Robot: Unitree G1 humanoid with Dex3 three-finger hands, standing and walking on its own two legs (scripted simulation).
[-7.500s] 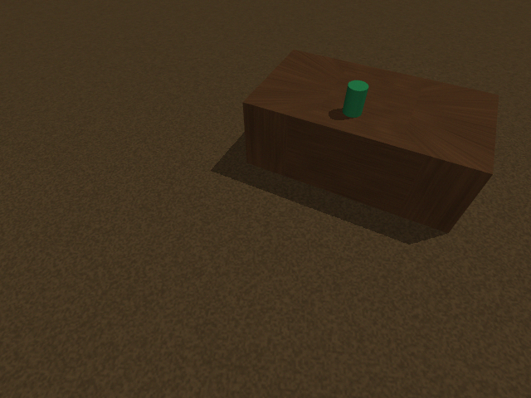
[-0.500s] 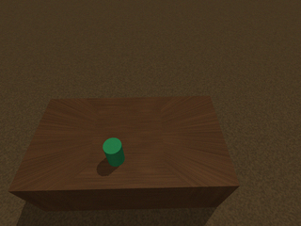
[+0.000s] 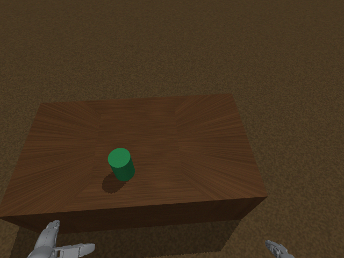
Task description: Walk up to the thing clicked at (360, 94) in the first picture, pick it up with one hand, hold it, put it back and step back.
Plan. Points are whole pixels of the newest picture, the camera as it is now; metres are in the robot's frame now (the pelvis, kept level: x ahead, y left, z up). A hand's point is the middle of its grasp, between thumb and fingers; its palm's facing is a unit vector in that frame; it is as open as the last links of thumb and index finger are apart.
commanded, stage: go down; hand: left
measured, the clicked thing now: (122, 165) +0.49 +0.20 -0.31
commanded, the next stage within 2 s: none
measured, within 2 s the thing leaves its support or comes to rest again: neither
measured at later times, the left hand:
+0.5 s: hand (65, 251) +0.17 +0.27 -0.13, palm faces +0.05 -0.94 -0.33, open 17.2 cm
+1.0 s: hand out of the picture +0.14 +0.28 -0.12, palm faces +0.11 -0.94 -0.33, open 17.5 cm
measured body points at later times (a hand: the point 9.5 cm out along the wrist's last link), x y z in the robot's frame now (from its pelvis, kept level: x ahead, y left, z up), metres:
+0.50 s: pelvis +0.02 +0.01 -0.03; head +0.05 +0.02 +0.42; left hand +0.16 +0.32 -0.11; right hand +0.17 -0.24 -0.11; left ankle -0.01 +0.13 -0.73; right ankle +0.00 -0.13 -0.73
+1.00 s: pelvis +0.00 +0.01 -0.05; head +0.03 +0.01 +0.40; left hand +0.13 +0.33 -0.10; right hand +0.16 -0.24 -0.12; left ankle -0.01 +0.13 -0.73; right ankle +0.00 -0.13 -0.73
